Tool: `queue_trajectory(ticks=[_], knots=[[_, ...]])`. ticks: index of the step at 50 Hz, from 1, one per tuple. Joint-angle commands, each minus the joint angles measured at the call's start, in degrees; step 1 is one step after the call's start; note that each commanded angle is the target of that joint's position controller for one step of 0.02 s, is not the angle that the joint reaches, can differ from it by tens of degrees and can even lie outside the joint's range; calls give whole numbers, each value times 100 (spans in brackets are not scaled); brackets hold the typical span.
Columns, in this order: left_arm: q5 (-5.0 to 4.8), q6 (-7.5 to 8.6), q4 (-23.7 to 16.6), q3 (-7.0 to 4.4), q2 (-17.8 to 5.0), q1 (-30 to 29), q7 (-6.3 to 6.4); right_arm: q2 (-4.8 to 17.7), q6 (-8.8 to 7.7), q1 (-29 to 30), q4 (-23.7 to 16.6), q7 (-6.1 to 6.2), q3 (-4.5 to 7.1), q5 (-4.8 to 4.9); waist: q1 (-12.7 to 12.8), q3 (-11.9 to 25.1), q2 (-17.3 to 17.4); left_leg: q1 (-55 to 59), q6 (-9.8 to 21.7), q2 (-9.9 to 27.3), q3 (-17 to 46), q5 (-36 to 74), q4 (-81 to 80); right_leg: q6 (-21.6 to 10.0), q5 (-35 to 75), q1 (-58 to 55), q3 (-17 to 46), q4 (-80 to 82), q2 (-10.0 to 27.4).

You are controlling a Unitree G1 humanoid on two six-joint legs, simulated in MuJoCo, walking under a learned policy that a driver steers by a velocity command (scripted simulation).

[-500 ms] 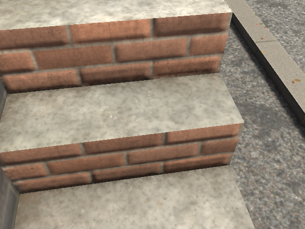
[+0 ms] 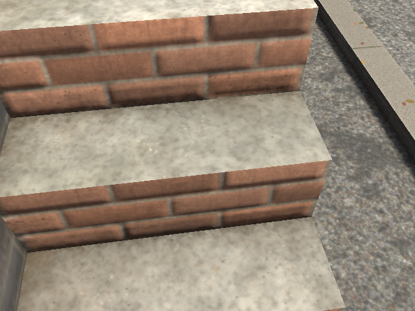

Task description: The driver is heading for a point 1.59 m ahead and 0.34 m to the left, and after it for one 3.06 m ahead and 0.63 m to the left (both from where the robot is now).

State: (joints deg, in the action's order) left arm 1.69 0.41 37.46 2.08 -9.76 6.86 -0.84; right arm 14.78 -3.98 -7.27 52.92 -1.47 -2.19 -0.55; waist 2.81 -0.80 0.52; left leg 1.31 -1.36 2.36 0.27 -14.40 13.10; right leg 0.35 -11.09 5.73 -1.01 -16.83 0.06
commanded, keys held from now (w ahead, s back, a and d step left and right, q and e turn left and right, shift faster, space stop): no key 0.56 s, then w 0.44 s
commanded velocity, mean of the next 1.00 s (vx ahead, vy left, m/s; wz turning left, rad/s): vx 0.21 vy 0.00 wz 0.00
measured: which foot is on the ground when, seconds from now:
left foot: down 0.00-1.00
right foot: down 0.00-1.00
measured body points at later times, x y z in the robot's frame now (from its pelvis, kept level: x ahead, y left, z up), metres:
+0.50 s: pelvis -0.04 +0.02 +0.00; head -0.05 +0.04 +0.45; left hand +0.09 +0.25 -0.12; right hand +0.00 -0.24 -0.13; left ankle -0.08 +0.14 -0.75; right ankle -0.02 -0.12 -0.75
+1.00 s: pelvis -0.02 +0.00 +0.00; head -0.03 +0.01 +0.45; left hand +0.09 +0.23 -0.12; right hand +0.05 -0.24 -0.14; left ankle -0.08 +0.14 -0.75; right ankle -0.02 -0.12 -0.75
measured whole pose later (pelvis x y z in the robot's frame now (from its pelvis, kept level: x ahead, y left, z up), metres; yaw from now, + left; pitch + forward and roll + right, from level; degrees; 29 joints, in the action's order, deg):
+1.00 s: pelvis -0.02 +0.00 +0.00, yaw +1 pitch -2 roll +0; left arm -0.8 1.9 44.2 1.3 -10.2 12.5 -0.2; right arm 12.3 -4.6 -15.3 56.4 -1.3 -0.5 -0.1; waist 1.5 -0.7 -0.3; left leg 1.6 -0.2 1.1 1.5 -12.5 12.9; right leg 0.8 -9.7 5.1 -1.2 -16.8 1.4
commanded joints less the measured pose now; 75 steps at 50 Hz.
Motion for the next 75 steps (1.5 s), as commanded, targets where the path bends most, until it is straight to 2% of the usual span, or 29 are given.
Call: queue_trajectory(ticks=[1,3,5,6,7,13,14,19,20,22,27,32,33,38,40,41,42,44,46,48,49,52,53,57,59,64,72,73,75], knots=[[18,95,-322,-134,-585,-312,-35,714,-36,-220,-84,-23,176,2,-129,554,-283,-250,489,533,237,2518,-73,-234,3472,-837,616,-38,775],[-10,70,-234,-147,-607,-327,-57,691,-23,-228,-35,-61,193,-8,-152,723,-270,-106,456,515,292,2666,-141,-223,3301,-900,568,-45,806],[-19,46,-149,-142,-565,-283,-36,714,-12,-323,58,-76,225,-6,-153,694,-297,-52,429,529,297,2546,-171,-203,2911,-810,519,42,805],[-34,35,-119,-133,-536,-317,-17,716,-7,-342,106,-80,236,-12,-159,583,-256,-103,427,523,318,2461,-202,-196,2752,-743,521,86,809],[-54,-16,-119,-144,-575,-379,-26,630,-30,-390,169,-145,229,-18,-199,442,-276,-221,456,523,327,2424,-221,-214,2622,-699,493,81,800],[-113,-59,56,-202,-612,-289,-12,682,-19,-553,320,-207,284,-33,-201,222,-85,-331,486,511,435,2100,-333,-191,1864,-532,429,290,840],[-150,-11,50,-202,-638,-158,-44,663,-17,-554,321,-185,277,-67,-169,163,-222,-223,416,604,529,2264,-283,-141,1739,-416,454,370,830],[-174,4,124,-197,-602,-98,-50,759,12,-722,326,-142,343,-64,-216,58,-78,-274,412,590,618,1832,-306,-57,1023,-231,454,456,848],[-203,-28,201,-209,-597,-61,-47,689,22,-838,366,-100,344,-43,-234,42,-198,-279,401,622,617,1811,-297,-44,859,-212,480,435,838],[-224,-79,271,-205,-505,69,-112,671,81,-961,404,-72,372,0,-163,-123,-129,-372,441,591,600,1654,-281,-14,482,-101,429,449,822],[-237,-74,379,-218,-510,167,-109,576,92,-1067,362,-29,405,0,-166,-307,-68,-478,480,539,599,1238,-279,-10,196,104,446,457,810],[-274,-81,384,-223,-469,229,-17,379,63,-1099,304,17,371,-4,-175,-449,-40,-696,617,390,575,-268,-510,-76,-459,210,384,528,693],[-278,-61,407,-197,-413,262,2,453,55,-1134,334,45,401,-2,-188,-438,32,-746,620,414,626,-488,-558,-76,-534,184,376,481,670],[-312,46,413,-180,-388,393,64,446,11,-1008,243,97,402,64,-149,-590,91,-836,840,454,749,-703,-607,-133,-750,325,252,296,513],[-317,91,377,-168,-367,407,70,455,-7,-953,203,102,407,85,-137,-605,70,-810,914,459,747,-536,-575,-157,-735,352,229,235,468],[-338,156,380,-168,-401,401,122,434,-63,-880,146,112,402,77,-183,-543,59,-778,895,414,687,-383,-528,-180,-715,314,329,302,481],[-345,187,398,-171,-398,368,137,341,-69,-900,148,121,360,77,-189,-544,-105,-735,887,404,643,-56,-490,-210,-509,261,405,376,503],[-318,243,308,-175,-458,325,130,373,-111,-869,127,80,336,66,-171,-404,-126,-633,903,360,537,372,-300,-243,-533,168,366,312,493],[-302,251,278,-172,-471,339,119,367,-129,-865,130,65,312,74,-165,-349,-152,-594,901,377,496,835,-282,-257,-173,48,423,317,507],[-233,241,203,-168,-496,327,63,395,-129,-836,126,20,275,26,-127,-180,-180,-416,852,427,470,1698,-207,-255,679,-123,442,291,516],[-249,255,249,-209,-575,351,43,462,-125,-879,109,14,283,39,-126,-35,-157,-390,873,391,421,1682,-177,-299,954,-263,361,206,508],[-153,192,265,-208,-581,281,21,503,-134,-971,145,-1,255,57,-97,-17,-290,-485,855,434,347,1966,-140,-328,2255,-588,472,277,578],[-158,208,323,-216,-591,347,39,581,-113,-989,120,52,257,51,-79,206,-301,-369,812,436,323,1971,-92,-314,2400,-725,438,231,581],[-122,160,321,-261,-673,214,57,531,-116,-789,8,55,176,39,-52,452,-257,-574,780,424,249,2220,65,-300,3143,-1105,467,151,640],[-95,107,280,-221,-580,63,74,551,-127,-795,29,48,165,58,-82,494,-212,-534,763,461,266,2270,59,-310,3185,-1095,461,121,659],[-84,107,252,-190,-595,-110,44,626,-130,-733,60,26,138,23,-129,521,-220,-400,658,468,251,2475,46,-265,3357,-1016,433,137,660],[-78,109,208,-137,-566,-322,56,707,-154,-631,118,-16,122,-3,-144,421,-103,-347,648,489,341,2341,-148,-198,2436,-845,376,255,659],[-73,78,148,-137,-593,-415,34,639,-183,-631,146,-78,104,-12,-162,309,-116,-442,671,488,352,2428,-177,-205,2458,-823,379,267,665],[-94,95,124,-154,-621,-374,21,641,-202,-630,164,-96,98,-22,-155,373,-44,-403,661,475,351,2432,-124,-190,2290,-793,312,220,660]])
